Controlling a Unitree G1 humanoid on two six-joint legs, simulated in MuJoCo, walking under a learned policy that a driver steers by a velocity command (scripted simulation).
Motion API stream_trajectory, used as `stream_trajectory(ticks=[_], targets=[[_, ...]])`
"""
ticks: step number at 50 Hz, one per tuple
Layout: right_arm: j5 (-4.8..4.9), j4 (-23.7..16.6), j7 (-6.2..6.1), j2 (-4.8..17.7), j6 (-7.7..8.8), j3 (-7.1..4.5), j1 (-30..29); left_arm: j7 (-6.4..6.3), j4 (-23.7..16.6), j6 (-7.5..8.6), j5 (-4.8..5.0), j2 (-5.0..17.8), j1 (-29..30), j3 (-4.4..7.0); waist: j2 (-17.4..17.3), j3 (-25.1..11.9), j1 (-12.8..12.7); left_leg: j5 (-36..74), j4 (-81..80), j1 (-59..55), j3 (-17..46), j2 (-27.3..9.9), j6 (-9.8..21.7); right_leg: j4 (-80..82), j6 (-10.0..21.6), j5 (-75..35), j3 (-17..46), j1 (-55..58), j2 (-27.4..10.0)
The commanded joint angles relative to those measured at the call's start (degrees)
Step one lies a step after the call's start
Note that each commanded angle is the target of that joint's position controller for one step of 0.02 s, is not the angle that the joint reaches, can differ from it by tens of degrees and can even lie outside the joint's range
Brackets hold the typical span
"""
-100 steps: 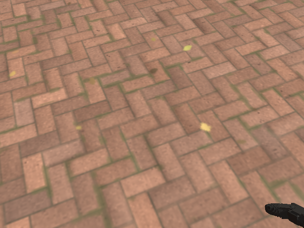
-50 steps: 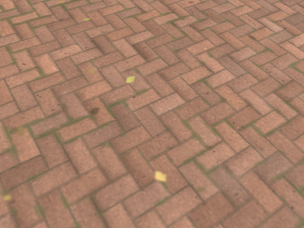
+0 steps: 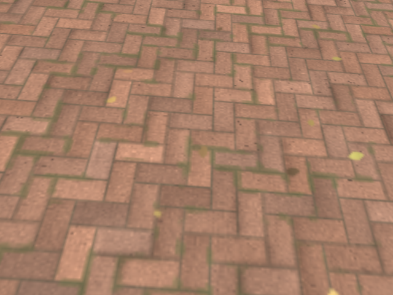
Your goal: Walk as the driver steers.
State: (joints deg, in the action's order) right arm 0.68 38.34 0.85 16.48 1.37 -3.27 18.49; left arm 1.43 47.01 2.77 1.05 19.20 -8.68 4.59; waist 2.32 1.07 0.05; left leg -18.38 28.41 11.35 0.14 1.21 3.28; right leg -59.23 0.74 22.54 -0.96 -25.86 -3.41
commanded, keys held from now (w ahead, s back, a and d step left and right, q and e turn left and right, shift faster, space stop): w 0.90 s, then w+e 0.10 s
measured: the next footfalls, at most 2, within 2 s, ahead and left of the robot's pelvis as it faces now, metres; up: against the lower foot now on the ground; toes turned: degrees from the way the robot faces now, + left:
right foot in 0.38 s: +0.38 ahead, -0.12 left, +0.00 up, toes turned +2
left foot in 0.88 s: +0.67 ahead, +0.15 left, +0.00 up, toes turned +5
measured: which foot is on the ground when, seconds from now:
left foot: down 0.00-0.40, up 0.42-0.86, down 0.88-1.00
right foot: up 0.00-0.36, down 0.38-0.90, up 0.92-1.00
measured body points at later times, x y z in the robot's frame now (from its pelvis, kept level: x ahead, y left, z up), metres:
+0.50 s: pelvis +0.26 -0.03 -0.01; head +0.30 -0.03 +0.44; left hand +0.41 +0.25 -0.11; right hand +0.33 -0.31 -0.13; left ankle +0.11 +0.09 -0.64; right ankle +0.34 -0.12 -0.74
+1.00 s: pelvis +0.56 +0.05 -0.01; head +0.60 +0.06 +0.44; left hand +0.60 +0.33 -0.14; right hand +0.74 -0.21 -0.10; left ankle +0.63 +0.14 -0.74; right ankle +0.43 -0.10 -0.65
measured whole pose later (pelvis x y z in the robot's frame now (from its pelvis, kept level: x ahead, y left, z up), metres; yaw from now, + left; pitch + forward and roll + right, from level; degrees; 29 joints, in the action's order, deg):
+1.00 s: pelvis +0.56 +0.05 -0.01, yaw +2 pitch +2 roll +0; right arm -0.2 39.3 1.5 15.4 5.0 -2.3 9.7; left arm 0.7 50.5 3.8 1.9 17.8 -17.8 2.2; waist 1.1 2.5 -1.3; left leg -9.4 30.5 22.9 -3.4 0.3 2.6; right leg -65.2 2.1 24.6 3.1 -18.4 -0.3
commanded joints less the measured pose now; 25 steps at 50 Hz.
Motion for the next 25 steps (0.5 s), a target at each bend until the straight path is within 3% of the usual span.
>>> stream_trajectory(ticks=[1, 4, 9, 13, 15, 16, 17, 18, 19, 20, 21, 22, 23, 24, 25], targets=[[-0.6, -3.6, -1.03, 8.6, 2.07, -1.84, 0.7, 0.61, -4.5, 2.61, -0.75, 6.2, 6.5, 1.29, -10.0, 2.5, 1.6, 5.3, -19.2, -12.5, 19.7, -14.4, 9.1, 1.9, -0.2, -10.3, 3.0, -18.6, -2.7], [-0.48, -2.7, -1.7, 9.0, 2.41, -2.05, 3.1, 0.84, -4.4, 2.49, -0.82, 4.0, 7.4, 0.56, -7.7, 1.3, 2.0, 18.0, -19.4, -13.7, 13.5, -12.9, 8.4, 8.7, -2.1, -17.7, 1.8, -17.6, -1.5], [-0.41, -0.3, -2.05, 9.5, 2.41, -2.25, 6.2, 1.51, -6.6, 2.56, -0.18, 1.7, 13.7, -0.84, -8.2, 4.4, 4.4, 16.5, -21.2, -10.0, 8.7, -11.7, 7.3, 22.4, -3.1, -27.0, 0.4, -13.5, 0.3], [0.17, 2.2, -1.94, 9.8, 2.16, -2.5, 8.4, 2.51, -8.6, 3.39, -0.01, 1.6, 17.3, -1.42, -7.9, 7.1, 5.1, 19.0, -20.3, -12.4, 8.6, -14.0, 7.5, 28.4, -0.9, -26.3, -0.1, -13.0, 1.3], [0.47, 2.9, -2.14, 10.0, 1.76, -2.66, 8.3, 2.9, -8.8, 3.78, -0.1, 2.4, 16.3, -1.23, -8.7, 6.4, 3.8, 25.1, -17.8, -15.5, 8.6, -15.2, 6.7, 30.4, 0.9, -23.5, -0.2, -11.3, 1.8], [0.41, 3.1, -2.27, 10.4, 1.55, -2.78, 7.8, 2.82, -8.5, 3.84, -0.18, 3.3, 14.4, -0.88, -9.5, 4.7, 2.6, 33.5, -15.2, -16.8, 8.2, -15.3, 6.1, 30.7, 1.8, -21.5, -1.0, -8.3, 2.9], [0.23, 3.1, -2.42, 11.1, 1.27, -2.96, 7.4, 2.44, -7.9, 3.75, -0.32, 4.6, 11.2, -0.24, -10.7, 1.5, 0.9, 45.8, -10.7, -17.9, 7.7, -14.8, 5.4, 30.0, 3.0, -19.1, -2.6, -3.2, 4.8], [0.07, 3.3, -2.52, 11.1, 0.82, -2.8, 6.6, 1.81, -6.2, 3.57, -0.37, 6.5, 4.0, 0.83, -10.8, -3.7, -3.1, 56.6, -1.8, -17.1, 5.9, -13.0, 4.2, 30.6, 4.8, -19.1, -4.4, 6.7, 6.8], [-0.31, 3.1, -2.66, 10.1, 0.68, -2.14, 6.6, 1.06, -4.2, 3.26, -0.52, 8.7, -5.7, 1.72, -10.1, -10.5, -7.5, 54.0, 10.4, -9.0, 4.8, -10.9, 2.3, 28.5, 7.4, -20.8, -1.3, 23.1, 3.6], [-1.15, 1.6, -2.17, 4.1, 1.28, -0.34, 12.4, 0.39, -3.1, 2.98, -1.67, 14.1, -14.6, 2.96, 2.5, -21.5, -6.6, 27.3, 33.9, 12.0, 3.7, -3.6, -1.5, 27.7, 16.1, -14.7, 22.9, 47.1, -12.8], [0.14, 2.6, -1.98, 2.9, 2.39, 0.32, 13.5, 0.92, -1.4, 3.16, -0.65, 10.6, -16.9, 2.1, 12.1, -28.3, -6.5, -13.6, 47.6, 22.6, 9.1, 4.6, -3.0, 39.4, 21.0, -3.2, 46.0, 53.4, -19.8], [2.0, 1.1, -1.61, 8.3, 3.26, -1.05, 6.5, 0.74, -1.6, 3.13, 0.27, 7.7, -12.3, 1.11, 7.3, -17.3, -7.1, -12.3, 51.5, 29.5, 10.8, 0.5, -2.2, 42.9, 17.5, 5.0, 40.4, 45.8, -17.5], [2.54, -0.4, -1.32, 8.9, 3.87, -0.93, 1.4, 0.27, -2.4, 2.79, -0.09, 5.9, -8.4, 0.59, 4.0, -9.7, -6.0, -7.7, 49.5, 30.5, 8.1, -2.8, -1.3, 44.1, 15.2, 4.1, 31.7, 36.7, -15.5], [1.47, -0.9, -1.29, 8.3, 4.22, -0.81, -1.4, 0.09, -2.6, 2.67, -0.72, 4.6, -5.1, 0.08, -0.2, -4.3, -3.8, -3.7, 45.1, 29.0, 6.1, -5.7, -1.1, 45.9, 14.0, -1.6, 26.0, 27.2, -13.3], [0.51, -0.6, -1.36, 8.1, 3.94, -1.21, -1.5, 0.07, -3.0, 2.94, -1.56, 3.1, -3.2, -0.4, -0.1, -2.4, -1.8, -0.9, 41.5, 25.7, 6.0, -7.7, -1.1, 47.2, 13.2, -6.8, 21.8, 21.3, -11.0]])
Keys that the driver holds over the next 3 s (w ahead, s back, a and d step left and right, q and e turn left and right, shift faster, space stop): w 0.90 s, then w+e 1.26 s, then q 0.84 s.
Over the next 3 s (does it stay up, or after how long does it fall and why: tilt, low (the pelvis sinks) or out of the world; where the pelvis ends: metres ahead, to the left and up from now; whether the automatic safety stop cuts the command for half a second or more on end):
stays up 1.33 -0.19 0.01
